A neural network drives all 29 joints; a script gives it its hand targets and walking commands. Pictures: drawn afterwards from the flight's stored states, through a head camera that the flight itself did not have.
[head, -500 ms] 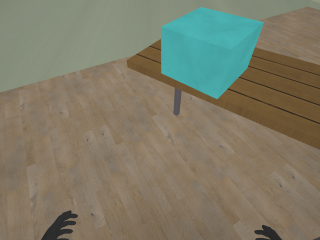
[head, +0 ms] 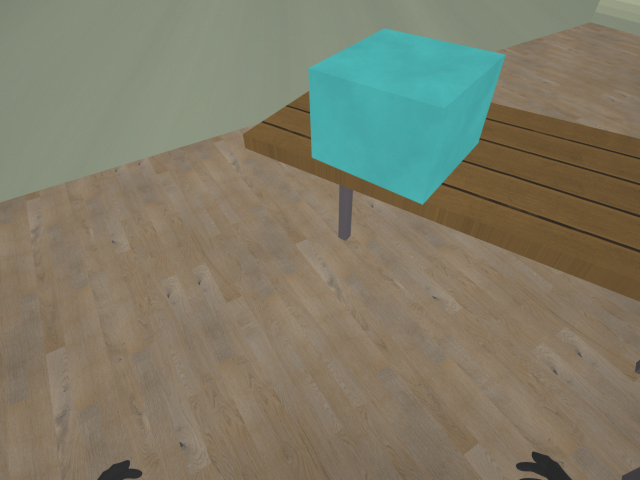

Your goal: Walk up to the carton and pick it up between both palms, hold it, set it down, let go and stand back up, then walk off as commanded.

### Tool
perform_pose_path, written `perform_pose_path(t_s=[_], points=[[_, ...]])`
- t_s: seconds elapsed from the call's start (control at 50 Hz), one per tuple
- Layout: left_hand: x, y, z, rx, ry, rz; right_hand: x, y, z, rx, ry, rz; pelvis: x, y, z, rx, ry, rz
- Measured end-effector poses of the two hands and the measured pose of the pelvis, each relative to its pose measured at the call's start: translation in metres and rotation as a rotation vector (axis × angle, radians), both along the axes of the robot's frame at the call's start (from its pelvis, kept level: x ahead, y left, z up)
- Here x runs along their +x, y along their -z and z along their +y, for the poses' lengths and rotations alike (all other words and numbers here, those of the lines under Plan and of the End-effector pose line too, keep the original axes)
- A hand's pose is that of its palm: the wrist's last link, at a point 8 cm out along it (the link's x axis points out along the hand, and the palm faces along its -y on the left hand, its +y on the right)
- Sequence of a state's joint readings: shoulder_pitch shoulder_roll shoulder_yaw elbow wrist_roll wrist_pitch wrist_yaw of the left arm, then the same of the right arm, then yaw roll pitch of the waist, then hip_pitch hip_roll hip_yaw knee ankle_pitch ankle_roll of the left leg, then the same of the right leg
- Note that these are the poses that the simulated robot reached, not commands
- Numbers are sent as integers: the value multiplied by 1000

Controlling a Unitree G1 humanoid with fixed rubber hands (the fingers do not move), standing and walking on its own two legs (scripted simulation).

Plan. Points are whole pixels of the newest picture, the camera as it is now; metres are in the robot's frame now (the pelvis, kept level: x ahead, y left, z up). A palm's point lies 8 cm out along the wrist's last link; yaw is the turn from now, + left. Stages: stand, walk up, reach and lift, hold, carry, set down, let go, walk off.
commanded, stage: walk up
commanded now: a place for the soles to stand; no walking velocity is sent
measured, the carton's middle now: (402, 109) +0.85 -0.15 +0.06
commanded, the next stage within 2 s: none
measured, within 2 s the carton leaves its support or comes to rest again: neither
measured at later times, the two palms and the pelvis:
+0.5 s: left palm (90, 445) +0.19 +0.31 -0.04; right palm out of the picture +0.15 -0.33 -0.10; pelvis +0.10 +0.00 +0.01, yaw -13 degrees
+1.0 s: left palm (99, 293) +0.46 +0.43 -0.08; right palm (481, 430) +0.21 -0.17 -0.04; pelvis +0.28 +0.15 +0.02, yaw -22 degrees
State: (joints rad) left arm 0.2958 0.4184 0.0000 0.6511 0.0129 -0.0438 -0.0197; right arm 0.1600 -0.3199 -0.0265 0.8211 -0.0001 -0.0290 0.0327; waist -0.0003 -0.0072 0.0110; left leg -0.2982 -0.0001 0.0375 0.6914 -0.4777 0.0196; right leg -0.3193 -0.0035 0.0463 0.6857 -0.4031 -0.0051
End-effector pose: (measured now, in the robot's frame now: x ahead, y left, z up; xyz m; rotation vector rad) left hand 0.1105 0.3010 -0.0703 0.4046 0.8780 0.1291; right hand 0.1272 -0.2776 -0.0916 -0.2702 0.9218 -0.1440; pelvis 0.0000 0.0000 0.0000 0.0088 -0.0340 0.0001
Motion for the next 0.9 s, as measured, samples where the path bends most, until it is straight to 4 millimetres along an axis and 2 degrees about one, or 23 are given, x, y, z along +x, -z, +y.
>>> perform_pose_path(t_s=[0.06,0.14,0.18,0.22,0.28,0.36,0.44,0.54,0.62,0.68,0.74,0.78,0.84,0.9], points=[[-3,1,8,27,16,49,-15,1,-16,-30,32,20,4,1,2,-5,18,9],[13,-2,6,48,50,62,-44,6,-39,-57,87,96,16,2,-4,4,40,-6],[23,-5,0,55,70,65,-47,8,-50,-57,114,109,26,3,-9,13,57,-8],[32,-5,-6,72,92,71,-39,13,-60,-47,138,94,37,6,-16,30,83,6],[39,-3,-12,102,97,71,-17,22,-67,-26,146,57,50,14,-25,13,104,-8],[39,-12,-12,125,104,130,11,13,-69,-3,168,11,66,6,-25,18,142,0],[57,-26,-2,155,135,165,22,6,-64,12,202,16,86,-4,-16,28,187,14],[107,-33,19,180,199,165,27,7,-44,21,267,41,118,-8,6,22,248,21],[157,-30,45,191,241,146,43,10,-17,16,299,55,148,-4,33,-6,279,34],[198,-19,69,186,267,130,63,10,6,-7,308,68,173,3,58,-37,288,57],[245,3,94,171,285,98,79,11,31,-47,311,68,197,16,85,-53,294,41],[272,11,96,136,295,79,78,2,45,-68,338,77,212,14,100,-56,315,25],[307,10,94,69,317,53,73,-19,64,-96,372,119,233,1,116,-82,323,22],[332,9,100,30,341,66,71,-38,80,-126,400,162,253,-11,129,-100,338,18]])
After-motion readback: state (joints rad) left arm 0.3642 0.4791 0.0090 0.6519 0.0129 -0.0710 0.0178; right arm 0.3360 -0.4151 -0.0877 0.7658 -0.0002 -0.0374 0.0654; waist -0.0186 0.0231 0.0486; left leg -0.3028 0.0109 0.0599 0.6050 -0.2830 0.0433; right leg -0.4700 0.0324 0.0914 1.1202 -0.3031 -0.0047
